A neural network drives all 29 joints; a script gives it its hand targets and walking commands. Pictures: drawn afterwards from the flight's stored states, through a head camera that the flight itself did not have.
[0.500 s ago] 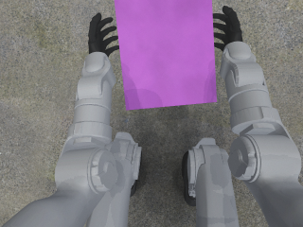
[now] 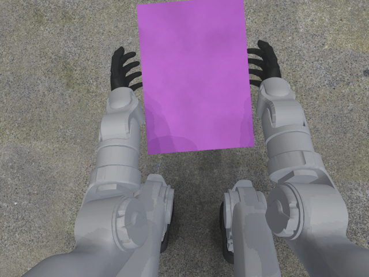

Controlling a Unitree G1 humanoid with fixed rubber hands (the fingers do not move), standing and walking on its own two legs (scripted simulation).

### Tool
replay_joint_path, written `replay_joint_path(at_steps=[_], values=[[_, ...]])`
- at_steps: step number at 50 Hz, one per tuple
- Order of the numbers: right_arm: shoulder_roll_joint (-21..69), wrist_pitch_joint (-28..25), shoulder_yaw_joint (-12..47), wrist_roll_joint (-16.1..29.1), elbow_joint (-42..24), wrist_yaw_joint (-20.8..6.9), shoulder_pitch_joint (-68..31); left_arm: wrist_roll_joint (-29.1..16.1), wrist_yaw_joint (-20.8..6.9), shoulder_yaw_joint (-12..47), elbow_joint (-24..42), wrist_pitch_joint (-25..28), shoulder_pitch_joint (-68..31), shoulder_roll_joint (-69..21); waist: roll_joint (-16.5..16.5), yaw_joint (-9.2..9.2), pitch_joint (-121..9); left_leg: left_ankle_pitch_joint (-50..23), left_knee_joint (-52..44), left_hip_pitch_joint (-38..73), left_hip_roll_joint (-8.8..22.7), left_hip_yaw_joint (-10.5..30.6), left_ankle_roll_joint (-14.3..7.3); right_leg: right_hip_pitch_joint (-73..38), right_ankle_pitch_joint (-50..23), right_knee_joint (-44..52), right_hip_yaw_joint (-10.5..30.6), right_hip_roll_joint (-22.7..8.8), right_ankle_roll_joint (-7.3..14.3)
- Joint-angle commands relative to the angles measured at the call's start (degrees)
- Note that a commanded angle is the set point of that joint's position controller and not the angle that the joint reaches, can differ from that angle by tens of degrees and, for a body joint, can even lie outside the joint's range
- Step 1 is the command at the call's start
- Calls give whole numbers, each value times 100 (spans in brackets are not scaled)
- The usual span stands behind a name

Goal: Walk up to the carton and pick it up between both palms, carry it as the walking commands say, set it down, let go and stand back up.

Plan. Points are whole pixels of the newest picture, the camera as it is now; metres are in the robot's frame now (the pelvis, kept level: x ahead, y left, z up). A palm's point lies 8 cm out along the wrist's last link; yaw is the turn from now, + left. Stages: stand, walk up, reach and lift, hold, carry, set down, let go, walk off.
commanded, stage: reach and lift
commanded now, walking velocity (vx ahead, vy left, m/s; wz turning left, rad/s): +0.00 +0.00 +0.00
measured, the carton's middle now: (193, 85) +0.53 +0.02 -0.15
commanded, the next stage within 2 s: none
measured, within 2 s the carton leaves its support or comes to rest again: neither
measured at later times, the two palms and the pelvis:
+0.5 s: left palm (103, 84) +0.46 +0.16 +0.01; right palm (284, 68) +0.49 -0.13 +0.01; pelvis +0.01 +0.00 +0.06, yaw +0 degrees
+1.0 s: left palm (75, 73) +0.44 +0.16 +0.09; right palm (306, 56) +0.47 -0.13 +0.08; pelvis +0.03 +0.00 +0.13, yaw -1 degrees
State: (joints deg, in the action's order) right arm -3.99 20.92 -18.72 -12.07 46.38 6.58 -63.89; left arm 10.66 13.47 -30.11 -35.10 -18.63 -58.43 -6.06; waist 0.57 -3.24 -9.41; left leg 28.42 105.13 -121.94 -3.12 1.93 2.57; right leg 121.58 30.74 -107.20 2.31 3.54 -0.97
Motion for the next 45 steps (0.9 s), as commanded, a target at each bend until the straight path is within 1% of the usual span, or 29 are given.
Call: replay_joint_path(at_steps=[1,6,11,17,25,36,45], values=[[5936,-394,2438,963,-412,-1776,-3638,-872,-2380,3191,-519,-99,-3618,-5394,-613,-23,-6160,-1348,-874,3280,-736,-737,-105,-3740,-1485,1283,-434,651,28],[6015,-373,2396,943,-307,-1777,-3463,-841,-2370,3189,-480,-121,-3480,-5409,-628,-43,-5984,-1241,-1115,3510,-734,-694,-104,-3766,-1320,1508,-448,676,16],[6068,-339,2283,902,-191,-1813,-3341,-759,-2370,3140,-470,-166,-3387,-5447,-549,-68,-5781,-1112,-1372,3794,-732,-654,-96,-3740,-1100,1743,-443,690,27],[6132,-315,2151,825,-107,-1865,-3214,-668,-2383,3107,-477,-203,-3281,-5539,-451,-53,-5672,-1062,-1653,4123,-737,-610,-85,-3829,-980,2002,-431,693,39],[6268,-302,2099,728,-103,-1911,-2945,-627,-2418,3149,-497,-207,-3043,-5675,-376,-24,-5689,-1190,-1965,4486,-745,-571,-75,-4184,-1094,2316,-384,682,31],[6431,-360,2244,689,-198,-1924,-2445,-639,-2420,3287,-476,-135,-2546,-5837,-395,-38,-5642,-1529,-2413,5086,-740,-474,-68,-4720,-1403,2769,-323,675,3],[6458,-415,2246,622,-195,-1976,-2053,-531,-2375,3341,-454,-101,-2116,-5994,-358,-28,-5291,-1570,-2924,5679,-709,-347,-49,-4951,-1352,3218,-318,681,14]])
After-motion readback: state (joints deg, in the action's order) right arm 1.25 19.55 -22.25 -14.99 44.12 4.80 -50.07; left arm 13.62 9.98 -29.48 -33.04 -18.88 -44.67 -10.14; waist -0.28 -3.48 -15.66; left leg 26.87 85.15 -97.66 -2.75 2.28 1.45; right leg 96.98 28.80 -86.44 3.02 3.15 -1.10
